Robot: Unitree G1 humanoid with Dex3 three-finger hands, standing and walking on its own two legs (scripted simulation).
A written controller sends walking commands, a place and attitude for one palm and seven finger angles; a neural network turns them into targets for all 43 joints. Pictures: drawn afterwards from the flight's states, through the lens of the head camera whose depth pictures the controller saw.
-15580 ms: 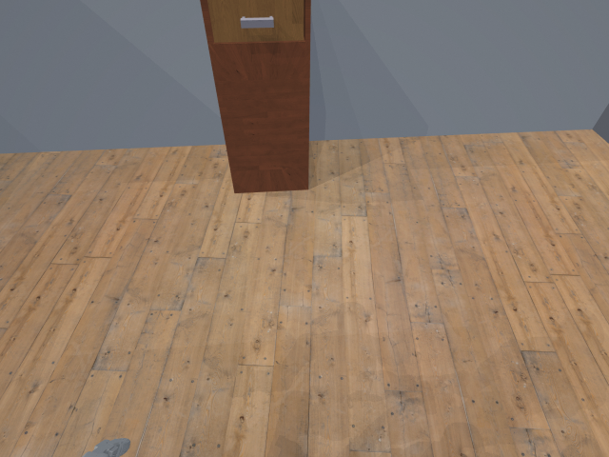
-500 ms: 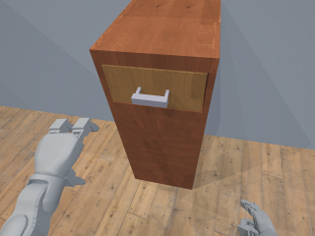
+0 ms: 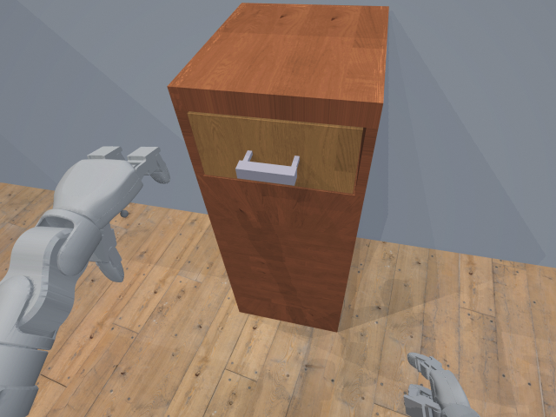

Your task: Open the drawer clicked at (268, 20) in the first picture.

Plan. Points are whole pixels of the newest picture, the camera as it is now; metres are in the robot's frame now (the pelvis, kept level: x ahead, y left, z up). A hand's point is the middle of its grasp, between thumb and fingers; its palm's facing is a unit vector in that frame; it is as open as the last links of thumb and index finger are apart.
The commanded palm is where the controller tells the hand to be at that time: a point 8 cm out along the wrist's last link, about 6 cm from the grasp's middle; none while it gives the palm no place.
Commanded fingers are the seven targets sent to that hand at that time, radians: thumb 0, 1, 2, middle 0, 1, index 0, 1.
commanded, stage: raise the hand with hooked fingers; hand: left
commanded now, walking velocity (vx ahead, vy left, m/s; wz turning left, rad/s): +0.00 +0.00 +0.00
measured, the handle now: (269, 165) +0.55 +0.09 +0.04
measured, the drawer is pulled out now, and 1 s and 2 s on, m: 0.00 0.00 0.00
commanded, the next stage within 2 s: move the hooked fingers above the handle in 0.26 s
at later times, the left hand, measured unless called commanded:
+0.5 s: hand (144, 238) +0.30 +0.22 +0.13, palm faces -0.01 -0.07 -1.00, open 13.9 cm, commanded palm +0.29 +0.23 +0.21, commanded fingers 0.00 -0.50 0.30 -0.30 -1.20 -0.30 -1.20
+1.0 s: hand (209, 207) +0.37 +0.15 +0.12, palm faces -0.02 -0.08 -1.00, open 13.8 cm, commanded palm +0.36 +0.17 +0.19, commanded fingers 0.00 -0.50 0.30 -0.30 -1.20 -0.30 -1.20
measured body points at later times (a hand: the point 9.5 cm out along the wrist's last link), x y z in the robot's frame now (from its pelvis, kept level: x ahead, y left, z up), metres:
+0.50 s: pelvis -0.02 +0.00 +0.00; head -0.01 -0.03 +0.45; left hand +0.29 +0.22 +0.18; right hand +0.18 -0.22 -0.11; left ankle +0.02 +0.06 -0.74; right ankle -0.01 -0.12 -0.74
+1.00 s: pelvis +0.02 -0.01 +0.00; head +0.04 -0.05 +0.45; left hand +0.36 +0.15 +0.17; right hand +0.18 -0.25 -0.13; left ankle +0.02 +0.06 -0.74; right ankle -0.01 -0.12 -0.74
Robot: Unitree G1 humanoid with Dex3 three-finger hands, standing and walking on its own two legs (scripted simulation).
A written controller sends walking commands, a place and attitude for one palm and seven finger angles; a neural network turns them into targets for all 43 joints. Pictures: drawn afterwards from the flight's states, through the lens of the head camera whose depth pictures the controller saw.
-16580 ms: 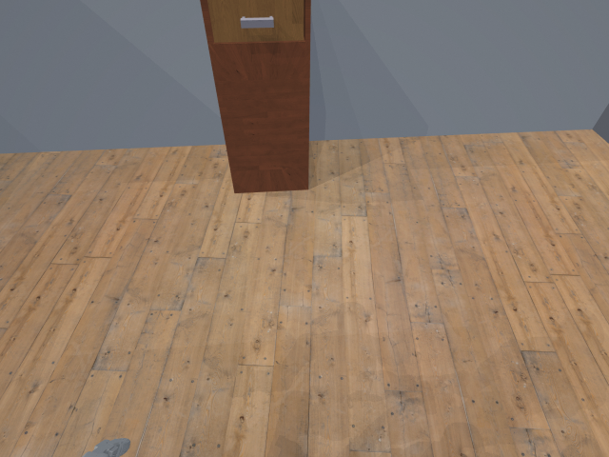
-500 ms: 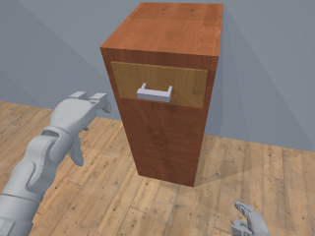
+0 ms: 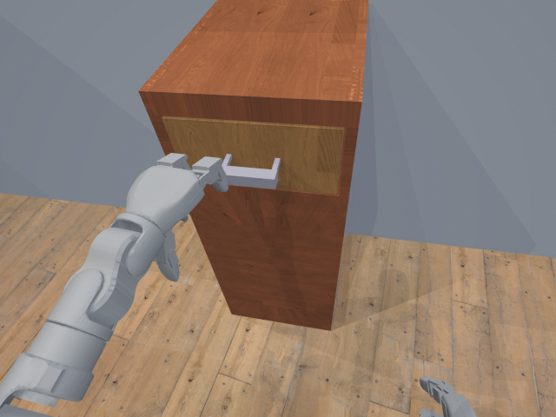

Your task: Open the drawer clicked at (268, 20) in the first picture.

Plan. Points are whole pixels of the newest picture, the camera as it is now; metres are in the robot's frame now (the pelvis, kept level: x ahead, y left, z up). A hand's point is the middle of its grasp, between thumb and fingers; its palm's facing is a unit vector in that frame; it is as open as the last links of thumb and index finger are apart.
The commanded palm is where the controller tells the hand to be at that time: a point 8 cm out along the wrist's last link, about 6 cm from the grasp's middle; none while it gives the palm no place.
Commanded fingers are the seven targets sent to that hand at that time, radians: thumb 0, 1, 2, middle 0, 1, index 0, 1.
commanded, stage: move the hooked fingers above the handle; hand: left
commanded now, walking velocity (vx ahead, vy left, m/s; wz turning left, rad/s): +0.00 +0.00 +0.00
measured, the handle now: (249, 168) +0.53 +0.11 +0.05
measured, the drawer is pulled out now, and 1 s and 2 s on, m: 0.00 0.00 0.00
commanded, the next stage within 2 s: none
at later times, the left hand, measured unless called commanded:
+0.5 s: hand (241, 183) +0.43 +0.10 +0.11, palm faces +0.02 -0.09 -1.00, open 13.8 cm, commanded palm +0.41 +0.14 +0.17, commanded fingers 0.00 -0.50 0.30 -0.30 -1.20 -0.30 -1.20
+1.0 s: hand (280, 160) +0.48 +0.04 +0.11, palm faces +0.09 -0.13 -0.99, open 13.8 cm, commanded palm +0.47 +0.12 +0.16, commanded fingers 0.00 -0.50 0.30 -0.30 -1.20 -0.30 -1.20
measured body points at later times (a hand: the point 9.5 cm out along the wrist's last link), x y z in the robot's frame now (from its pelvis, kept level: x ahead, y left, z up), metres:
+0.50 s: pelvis +0.01 -0.02 -0.01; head +0.04 -0.05 +0.44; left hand +0.42 +0.10 +0.16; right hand +0.16 -0.25 -0.14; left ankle +0.01 +0.08 -0.74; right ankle -0.03 -0.11 -0.74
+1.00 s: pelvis +0.01 -0.03 -0.01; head +0.05 -0.05 +0.43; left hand +0.47 +0.05 +0.17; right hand +0.09 -0.29 -0.15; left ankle +0.01 +0.08 -0.74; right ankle -0.03 -0.11 -0.74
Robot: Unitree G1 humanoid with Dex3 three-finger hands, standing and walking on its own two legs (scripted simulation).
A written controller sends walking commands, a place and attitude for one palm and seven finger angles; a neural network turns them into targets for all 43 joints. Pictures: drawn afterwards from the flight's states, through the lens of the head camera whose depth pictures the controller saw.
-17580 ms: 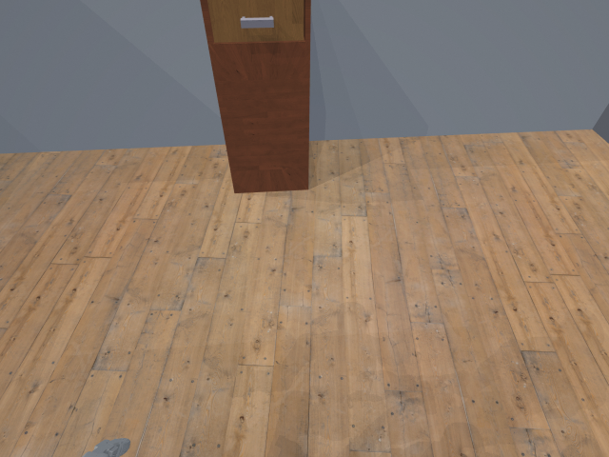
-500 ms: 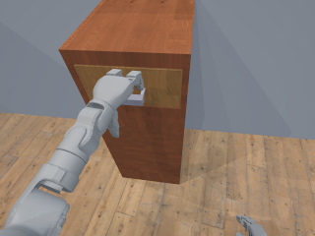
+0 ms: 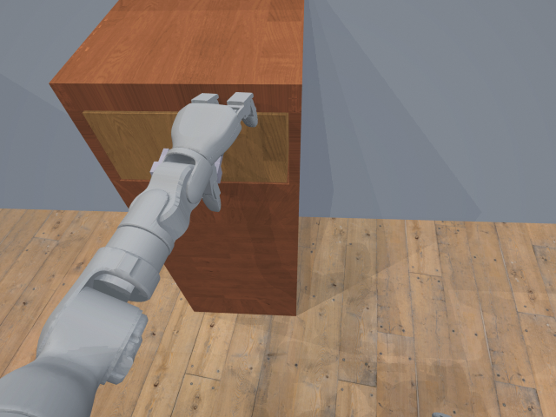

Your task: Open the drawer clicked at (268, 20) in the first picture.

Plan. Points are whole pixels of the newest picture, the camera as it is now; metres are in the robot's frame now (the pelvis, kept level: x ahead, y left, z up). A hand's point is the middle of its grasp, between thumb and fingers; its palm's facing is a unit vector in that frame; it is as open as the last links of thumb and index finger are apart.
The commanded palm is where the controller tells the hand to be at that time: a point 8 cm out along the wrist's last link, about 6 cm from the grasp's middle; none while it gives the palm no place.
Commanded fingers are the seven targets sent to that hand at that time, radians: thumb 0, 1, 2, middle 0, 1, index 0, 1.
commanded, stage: move the hooked fingers above the handle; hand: left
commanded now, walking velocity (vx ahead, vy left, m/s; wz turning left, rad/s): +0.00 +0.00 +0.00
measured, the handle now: (189, 163) +0.52 +0.15 +0.06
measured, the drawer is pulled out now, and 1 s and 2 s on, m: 0.00 0.00 0.00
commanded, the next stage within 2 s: none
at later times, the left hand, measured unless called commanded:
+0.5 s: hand (154, 180) +0.45 +0.18 +0.10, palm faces -0.13 +0.00 -0.99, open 13.8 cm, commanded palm +0.45 +0.16 +0.17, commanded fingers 0.00 -0.50 0.30 -0.30 -1.20 -0.30 -1.20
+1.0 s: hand (214, 141) +0.48 +0.08 +0.14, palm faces +0.12 -0.03 -0.99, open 13.4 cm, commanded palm +0.46 +0.17 +0.17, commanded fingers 0.00 -0.50 0.30 -0.30 -1.20 -0.30 -1.20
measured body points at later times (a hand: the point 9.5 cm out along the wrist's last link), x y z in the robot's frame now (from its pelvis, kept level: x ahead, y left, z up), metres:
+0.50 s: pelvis -0.02 -0.01 +0.01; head +0.02 -0.03 +0.45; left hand +0.45 +0.18 +0.15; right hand +0.04 -0.28 -0.12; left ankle -0.01 +0.10 -0.72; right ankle -0.04 -0.08 -0.72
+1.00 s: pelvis -0.02 +0.03 +0.00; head +0.02 +0.01 +0.45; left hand +0.46 +0.09 +0.20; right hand +0.07 -0.21 -0.13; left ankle -0.01 +0.10 -0.72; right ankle -0.04 -0.08 -0.72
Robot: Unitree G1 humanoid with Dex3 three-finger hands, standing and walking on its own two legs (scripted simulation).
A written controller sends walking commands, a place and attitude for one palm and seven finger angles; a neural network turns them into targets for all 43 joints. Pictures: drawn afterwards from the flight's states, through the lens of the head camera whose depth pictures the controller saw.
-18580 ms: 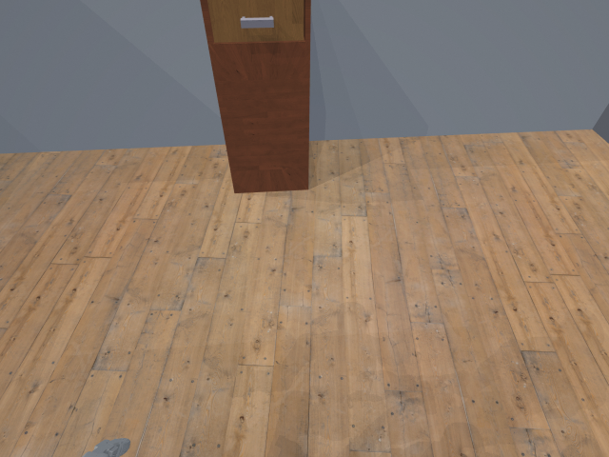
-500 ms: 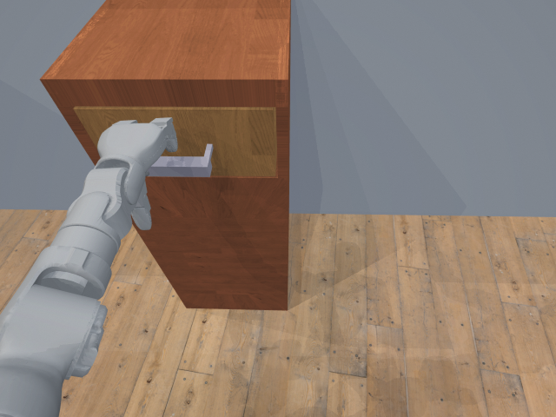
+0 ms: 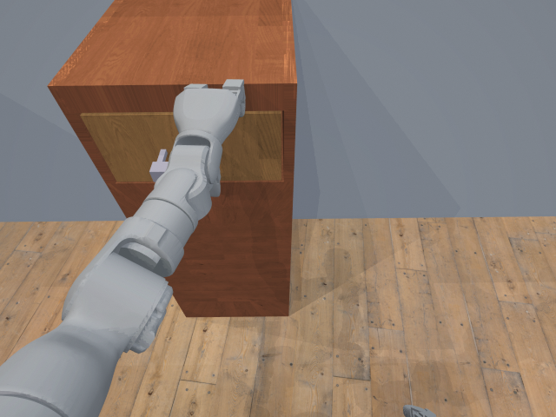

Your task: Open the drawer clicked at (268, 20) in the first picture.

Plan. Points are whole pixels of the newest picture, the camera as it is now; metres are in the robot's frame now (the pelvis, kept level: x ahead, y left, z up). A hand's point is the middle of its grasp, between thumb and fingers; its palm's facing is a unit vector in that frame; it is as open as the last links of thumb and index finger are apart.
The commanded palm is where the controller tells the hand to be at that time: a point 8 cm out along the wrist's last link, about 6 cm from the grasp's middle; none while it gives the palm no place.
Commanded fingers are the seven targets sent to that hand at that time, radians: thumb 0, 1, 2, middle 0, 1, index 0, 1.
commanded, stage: move the hooked fingers above the handle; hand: left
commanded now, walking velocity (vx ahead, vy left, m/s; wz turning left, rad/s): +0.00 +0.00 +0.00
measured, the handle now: (187, 162) +0.53 +0.14 +0.06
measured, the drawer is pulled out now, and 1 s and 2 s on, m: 0.00 0.00 0.00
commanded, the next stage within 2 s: none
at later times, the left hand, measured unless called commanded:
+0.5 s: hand (181, 158) +0.48 +0.13 +0.12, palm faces +0.06 -0.06 -1.00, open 14.1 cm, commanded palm +0.49 +0.14 +0.17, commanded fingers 0.00 -0.50 0.30 -0.30 -1.20 -0.30 -1.20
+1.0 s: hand (172, 166) +0.48 +0.15 +0.10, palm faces -0.11 -0.02 -0.99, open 13.8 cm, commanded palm +0.47 +0.15 +0.16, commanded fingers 0.00 -0.50 0.30 -0.30 -1.20 -0.30 -1.20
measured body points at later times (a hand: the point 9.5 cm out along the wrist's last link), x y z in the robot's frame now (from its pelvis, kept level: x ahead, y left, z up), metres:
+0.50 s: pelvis +0.00 +0.01 -0.01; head +0.06 +0.02 +0.44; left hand +0.47 +0.13 +0.17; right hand +0.02 -0.27 -0.13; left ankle +0.01 +0.08 -0.72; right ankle -0.01 -0.11 -0.72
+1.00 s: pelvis -0.02 -0.01 -0.01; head +0.03 -0.01 +0.44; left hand +0.48 +0.15 +0.16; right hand +0.03 -0.28 -0.12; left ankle +0.01 +0.08 -0.72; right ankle -0.01 -0.11 -0.72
